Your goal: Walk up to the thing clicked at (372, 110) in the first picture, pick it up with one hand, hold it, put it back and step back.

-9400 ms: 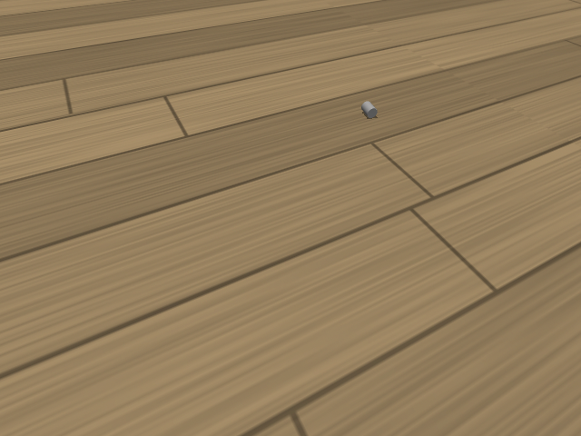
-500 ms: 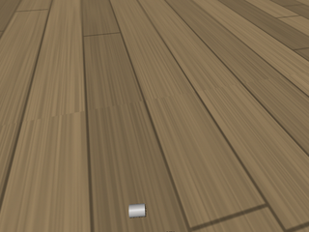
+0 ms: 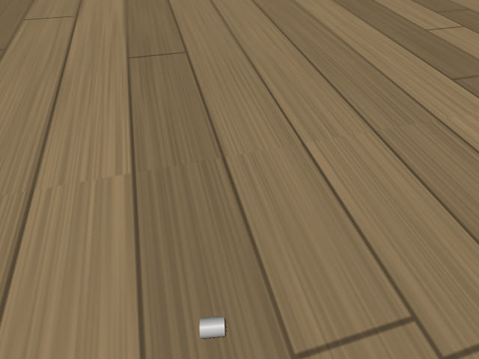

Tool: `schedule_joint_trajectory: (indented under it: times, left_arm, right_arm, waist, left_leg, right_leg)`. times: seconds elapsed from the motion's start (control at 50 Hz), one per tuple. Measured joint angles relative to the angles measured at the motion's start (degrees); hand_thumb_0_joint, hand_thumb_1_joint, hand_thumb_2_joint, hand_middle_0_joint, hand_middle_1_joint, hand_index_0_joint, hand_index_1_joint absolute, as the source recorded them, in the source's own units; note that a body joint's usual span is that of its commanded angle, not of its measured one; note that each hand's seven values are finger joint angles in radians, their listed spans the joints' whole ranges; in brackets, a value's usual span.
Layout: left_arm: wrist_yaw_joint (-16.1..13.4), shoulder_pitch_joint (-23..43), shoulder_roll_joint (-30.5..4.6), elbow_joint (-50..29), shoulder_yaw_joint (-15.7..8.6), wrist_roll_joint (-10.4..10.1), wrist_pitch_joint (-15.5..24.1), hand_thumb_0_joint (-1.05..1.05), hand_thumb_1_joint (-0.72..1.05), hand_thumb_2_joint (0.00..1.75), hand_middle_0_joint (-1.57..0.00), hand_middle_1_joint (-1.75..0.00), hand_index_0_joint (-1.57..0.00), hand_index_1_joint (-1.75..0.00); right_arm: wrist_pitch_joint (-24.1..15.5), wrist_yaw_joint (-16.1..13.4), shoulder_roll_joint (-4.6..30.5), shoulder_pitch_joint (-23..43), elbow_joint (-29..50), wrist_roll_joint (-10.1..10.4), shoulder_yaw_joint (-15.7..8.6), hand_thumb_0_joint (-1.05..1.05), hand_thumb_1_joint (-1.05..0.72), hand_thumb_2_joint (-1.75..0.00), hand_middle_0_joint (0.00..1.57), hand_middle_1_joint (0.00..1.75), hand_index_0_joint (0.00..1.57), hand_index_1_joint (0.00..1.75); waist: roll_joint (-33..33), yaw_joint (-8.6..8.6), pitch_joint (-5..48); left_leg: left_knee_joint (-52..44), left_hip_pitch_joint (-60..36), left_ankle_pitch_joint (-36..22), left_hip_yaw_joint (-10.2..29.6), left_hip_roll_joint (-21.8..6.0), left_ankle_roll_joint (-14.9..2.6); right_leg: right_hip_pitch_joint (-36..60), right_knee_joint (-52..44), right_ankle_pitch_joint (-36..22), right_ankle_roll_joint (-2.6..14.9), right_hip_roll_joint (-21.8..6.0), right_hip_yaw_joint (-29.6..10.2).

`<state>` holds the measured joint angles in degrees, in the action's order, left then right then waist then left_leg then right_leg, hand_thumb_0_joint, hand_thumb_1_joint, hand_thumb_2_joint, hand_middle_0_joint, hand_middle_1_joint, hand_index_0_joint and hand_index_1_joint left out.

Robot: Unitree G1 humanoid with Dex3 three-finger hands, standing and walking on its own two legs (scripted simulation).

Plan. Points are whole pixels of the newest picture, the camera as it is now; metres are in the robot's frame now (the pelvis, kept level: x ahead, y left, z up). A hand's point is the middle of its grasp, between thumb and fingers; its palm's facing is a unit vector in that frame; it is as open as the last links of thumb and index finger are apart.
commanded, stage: stand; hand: left
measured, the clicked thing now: (212, 327) +0.40 +0.10 -0.75
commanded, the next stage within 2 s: walk up in 0.42 s
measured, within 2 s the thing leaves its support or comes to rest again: neither
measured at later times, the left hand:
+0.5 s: hand out of the picture +0.07 +0.26 -0.16, palm faces -0.04 -0.94 -0.35, open 7.4 cm
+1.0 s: hand out of the picture +0.11 +0.14 -0.18, palm faces -0.01 -0.95 -0.32, open 7.4 cm
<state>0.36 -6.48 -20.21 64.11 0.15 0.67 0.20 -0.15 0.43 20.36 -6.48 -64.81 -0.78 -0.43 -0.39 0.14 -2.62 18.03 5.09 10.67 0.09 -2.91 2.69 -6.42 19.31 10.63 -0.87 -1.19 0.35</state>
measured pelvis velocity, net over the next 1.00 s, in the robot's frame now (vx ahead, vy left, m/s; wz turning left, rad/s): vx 0.03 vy -0.10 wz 0.00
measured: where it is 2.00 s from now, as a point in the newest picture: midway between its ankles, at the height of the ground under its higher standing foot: outside the picture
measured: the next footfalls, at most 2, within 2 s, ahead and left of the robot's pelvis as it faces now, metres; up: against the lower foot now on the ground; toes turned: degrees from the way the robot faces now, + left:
right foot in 0.70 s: +0.06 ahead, -0.23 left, +0.00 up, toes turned +0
left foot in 0.96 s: +0.08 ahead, +0.05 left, +0.00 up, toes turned -1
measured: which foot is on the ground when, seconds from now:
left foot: down 0.00-0.70, up 0.72-0.94, down 0.96-1.00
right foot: down 0.00-0.44, up 0.46-0.68, down 0.70-1.00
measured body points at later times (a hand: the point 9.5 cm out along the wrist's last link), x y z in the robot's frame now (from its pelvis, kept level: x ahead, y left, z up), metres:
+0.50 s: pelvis +0.00 -0.01 +0.00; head +0.02 +0.00 +0.44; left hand +0.08 +0.31 -0.13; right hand +0.06 -0.31 -0.13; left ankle -0.01 +0.15 -0.75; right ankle -0.01 -0.13 -0.73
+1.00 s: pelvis +0.03 -0.10 -0.03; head +0.06 -0.10 +0.42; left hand +0.11 +0.19 -0.16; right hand +0.09 -0.43 -0.15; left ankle +0.05 +0.00 -0.75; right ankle +0.04 -0.23 -0.75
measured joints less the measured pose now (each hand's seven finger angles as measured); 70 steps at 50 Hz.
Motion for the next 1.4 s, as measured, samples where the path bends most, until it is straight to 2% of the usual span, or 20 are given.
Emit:
schedule_joint_trajectory:
  times: [0.42, 0.48, 0.54, 0.58, 0.68, 0.72, 0.76, 0.82, 0.92, 0.98, 1.0, 1.08, 1.12, 1.18, 1.24, 1.28, 1.32, 1.34, 1.36, 1.4]
  left_arm:
    - [0.05, -0.5, 0.0, -0.01, 0.0, 0.04, 0.04, 0.01, 0.9, 0.9, -0.21, -0.3, -0.21, -0.3]
    - [1.96, -1.19, -1.5, -3.69, -2.91, 2.34, -2.76, 0.01, 0.9, 0.9, -0.21, -0.3, -0.21, -0.3]
    - [3.2, -1.58, -3.97, -7.59, -5.37, 2.95, -5.44, 0.01, 0.9, 0.9, -0.21, -0.3, -0.21, -0.3]
    - [3.92, -2.28, -5.28, -9.79, -6.46, 2.76, -6.01, 0.01, 0.9, 0.9, -0.2, -0.3, -0.2, -0.3]
    - [4.87, -4.33, -6.38, -12.25, -7.39, 2.37, -5.62, 0.01, 0.9, 0.9, -0.2, -0.3, -0.2, -0.3]
    - [4.29, -4.98, -5.77, -12.15, -7.42, 2.46, -4.34, 0.01, 0.9, 0.9, -0.2, -0.3, -0.2, -0.3]
    - [3.63, -5.16, -4.08, -12.24, -6.55, 2.68, -3.78, 0.01, 0.9, 0.9, -0.2, -0.3, -0.2, -0.3]
    - [2.71, -5.46, -1.1, -12.43, -4.59, 2.05, -3.25, 0.01, 0.9, 0.9, -0.2, -0.3, -0.2, -0.3]
    - [1.33, -5.79, 0.72, -12.15, -2.53, 1.08, -1.45, 0.01, 0.9, 0.9, -0.21, -0.3, -0.21, -0.3]
    - [0.6, -4.83, 0.29, -11.87, -1.86, 0.05, -1.14, 0.01, 0.9, 0.9, -0.21, -0.3, -0.21, -0.3]
    - [0.29, -4.37, 0.08, -11.63, -1.79, -0.34, -1.26, 0.01, 0.9, 0.9, -0.21, -0.3, -0.21, -0.3]
    - [-0.67, -2.83, -0.35, -10.54, -1.79, -0.96, -1.05, 0.01, 0.9, 0.9, -0.21, -0.3, -0.21, -0.3]
    - [-1.06, -2.31, -0.63, -10.13, -1.89, -0.9, -0.05, 0.01, 0.9, 0.9, -0.21, -0.3, -0.21, -0.3]
    - [-1.27, -1.89, -0.68, -9.79, -1.52, -0.41, 1.21, 0.01, 0.9, 0.9, -0.21, -0.3, -0.21, -0.3]
    - [-1.52, -1.98, -0.9, -10.02, -1.32, 0.07, 1.73, 0.01, 0.9, 0.9, -0.21, -0.3, -0.21, -0.3]
    - [-1.77, -1.93, -1.05, -10.12, -1.24, 0.4, 2.04, 0.01, 0.9, 0.9, -0.21, -0.3, -0.21, -0.3]
    - [-1.82, -1.82, -1.38, -10.17, -1.17, 0.49, 1.98, 0.01, 0.9, 0.9, -0.21, -0.3, -0.21, -0.3]
    - [-1.72, -1.73, -1.61, -10.19, -1.13, 0.36, 1.73, 0.01, 0.9, 0.9, -0.21, -0.3, -0.21, -0.3]
    - [-1.61, -1.39, -1.93, -10.1, -1.16, 0.13, 1.36, 0.01, 0.9, 0.9, -0.21, -0.3, -0.21, -0.3]
    - [-1.55, -0.75, -2.25, -9.68, -1.37, -0.47, 0.47, 0.01, 0.9, 0.9, -0.21, -0.3, -0.21, -0.3]
  right_arm:
    - [0.04, 0.1, -0.09, -0.39, 0.02, 0.04, -0.03, 0.01, -0.9, -0.9, 0.21, 0.3, 0.2, 0.3]
    - [-1.46, -1.29, -0.95, -2.15, 2.73, -0.28, -1.61, 0.01, -0.9, -0.9, 0.21, 0.3, 0.2, 0.3]
    - [-2.81, -3.08, -0.95, -5.21, 5.75, -0.82, -3.19, 0.01, -0.9, -0.9, 0.21, 0.3, 0.2, 0.3]
    - [-2.81, -3.78, 0.07, -6.9, 6.81, -1.4, -3.91, 0.01, -0.89, -0.9, 0.21, 0.3, 0.21, 0.3]
    - [-1.96, -3.63, 4.72, -8.92, 9.31, -2.14, -5.2, 0.01, -0.89, -0.9, 0.21, 0.3, 0.21, 0.3]
    - [-1.03, -3.61, 6.65, -8.77, 10.0, -1.83, -5.34, 0.01, -0.89, -0.9, 0.21, 0.3, 0.2, 0.3]
    - [0.17, -4.07, 7.4, -8.3, 9.86, -0.89, -5.34, 0.01, -0.9, -0.9, 0.21, 0.3, 0.2, 0.3]
    - [0.32, -3.69, 7.5, -8.11, 9.61, 0.28, -4.6, 0.01, -0.9, -0.9, 0.21, 0.3, 0.2, 0.3]
    - [0.04, -1.75, 4.51, -8.5, 9.94, 0.1, -2.83, 0.01, -0.9, -0.9, 0.21, 0.3, 0.2, 0.3]
    - [0.11, -0.85, 2.29, -7.84, 10.47, -0.56, -2.53, 0.01, -0.9, -0.9, 0.21, 0.3, 0.2, 0.3]
    - [0.24, -0.58, 1.49, -7.46, 10.68, -0.84, -2.48, 0.01, -0.9, -0.9, 0.21, 0.3, 0.2, 0.3]
    - [0.58, 0.56, 0.06, -5.69, 11.78, -0.96, -1.95, 0.01, -0.9, -0.9, 0.21, 0.3, 0.2, 0.3]
    - [0.75, 0.57, -0.24, -4.52, 12.14, -0.49, -1.7, 0.01, -0.9, -0.9, 0.21, 0.3, 0.2, 0.3]
    - [1.59, 0.36, 0.03, -2.42, 12.33, 0.31, -1.75, 0.01, -0.9, -0.9, 0.21, 0.3, 0.2, 0.3]
    - [2.2, 0.26, 0.85, -0.73, 12.89, 0.32, -2.19, 0.01, -0.9, -0.9, 0.21, 0.3, 0.2, 0.3]
    - [2.14, 0.3, 1.51, 0.09, 13.13, 0.47, -2.5, 0.01, -0.9, -0.9, 0.21, 0.3, 0.2, 0.3]
    - [1.58, 0.3, 1.98, 0.6, 13.03, 0.57, -2.69, 0.01, -0.9, -0.9, 0.21, 0.3, 0.2, 0.3]
    - [1.13, 0.31, 2.21, 0.64, 12.88, 0.5, -2.75, 0.01, -0.9, -0.9, 0.21, 0.3, 0.2, 0.3]
    - [0.64, 0.23, 2.16, 0.74, 12.47, 0.28, -2.92, 0.01, -0.9, -0.9, 0.21, 0.3, 0.2, 0.3]
    - [0.1, 0.13, 1.7, 0.84, 11.48, 0.13, -2.73, 0.01, -0.9, -0.9, 0.21, 0.3, 0.2, 0.3]
  waist:
    - [0.17, -0.04, -0.41]
    - [1.91, -0.46, -0.61]
    - [3.35, -0.48, -1.56]
    - [4.03, -0.79, -2.11]
    - [3.14, -0.52, -3.63]
    - [1.11, -0.03, -4.31]
    - [-0.04, 0.2, -4.74]
    - [-1.07, -0.43, -4.71]
    - [-0.38, -0.59, -3.44]
    - [1.2, -0.38, -3.84]
    - [2.11, -0.48, -3.98]
    - [1.51, -0.28, -3.86]
    - [0.79, -0.53, -3.96]
    - [-0.86, -0.51, -4.16]
    - [-1.29, -0.76, -4.23]
    - [-1.49, -0.99, -4.43]
    - [-1.51, -1.0, -4.54]
    - [-1.54, -0.91, -4.47]
    - [-0.98, -0.89, -4.69]
    - [0.17, -1.47, -5.02]
  left_leg:
    - [0.12, 0.11, 0.15, -0.03, 0.17, -0.22]
    - [1.92, 1.67, 1.02, -0.65, 0.44, -0.42]
    - [4.53, 3.22, 2.31, -0.45, -0.58, -0.16]
    - [6.46, 3.82, 3.56, -0.63, -1.52, 0.23]
    - [14.75, 6.24, 8.76, -0.55, -5.33, 1.67]
    - [22.51, 9.24, 13.64, 1.42, -7.48, -0.85]
    - [32.66, 13.3, 20.61, 5.05, -4.4, -2.49]
    - [41.1, 17.03, 21.58, 4.94, 0.45, -3.42]
    - [30.02, 15.6, 19.32, 1.07, 2.87, -4.16]
    - [21.04, 12.53, 8.11, 0.06, 4.03, -4.59]
    - [20.48, 12.09, 7.2, -0.4, 4.6, -4.39]
    - [20.5, 11.74, 8.67, -0.06, 3.92, -4.28]
    - [20.62, 11.63, 8.9, 0.11, 3.42, -3.67]
    - [21.83, 12.07, 8.4, 1.23, 3.44, -3.75]
    - [26.21, 12.98, 16.86, 2.09, 4.56, -4.3]
    - [26.76, 12.9, 18.14, 2.45, 4.4, -4.44]
    - [21.85, 11.31, 14.23, 2.23, 3.43, -4.5]
    - [17.54, 9.86, 9.31, 2.09, 2.87, -4.55]
    - [15.37, 9.04, 5.73, 1.78, 3.05, -3.19]
    - [15.26, 8.54, 6.16, 1.05, 3.64, -2.07]
  right_leg:
    - [0.07, -0.25, -0.04, -0.2, -0.17, -0.03]
    - [-5.3, 10.14, 6.91, 0.53, -0.12, -1.15]
    - [-13.02, 28.41, 13.8, 1.4, 1.42, -4.31]
    - [-15.76, 33.14, 14.56, 1.75, 0.94, -6.21]
    - [-14.41, 22.85, 12.37, 1.58, -2.42, -5.14]
    - [-13.39, 20.68, 7.42, -0.38, -0.83, -3.35]
    - [-13.7, 22.57, 8.61, -0.66, 0.03, -2.21]
    - [-11.94, 20.29, 8.3, 0.47, 0.55, -1.47]
    - [-9.88, 18.33, 8.57, 0.86, 0.53, 0.27]
    - [-10.08, 20.82, 10.48, 0.4, -0.52, 0.56]
    - [-10.23, 21.54, 10.93, 0.38, -1.1, 0.07]
    - [-9.31, 22.36, 16.57, 2.05, 0.72, -0.43]
    - [-7.62, 18.37, 9.52, 1.88, 1.12, 0.01]
    - [-6.62, 17.12, 9.94, 1.63, 1.27, 0.66]
    - [-6.58, 16.98, 10.36, 1.5, 0.01, 0.32]
    - [-6.54, 16.52, 10.1, 1.03, -0.81, 0.16]
    - [-6.73, 16.52, 10.09, 0.3, -1.51, 0.22]
    - [-7.04, 17.15, 10.46, -0.09, -1.79, 0.36]
    - [-7.39, 18.23, 11.05, -0.52, -2.47, 0.27]
    - [-7.71, 19.36, 10.9, -0.34, -3.02, -0.85]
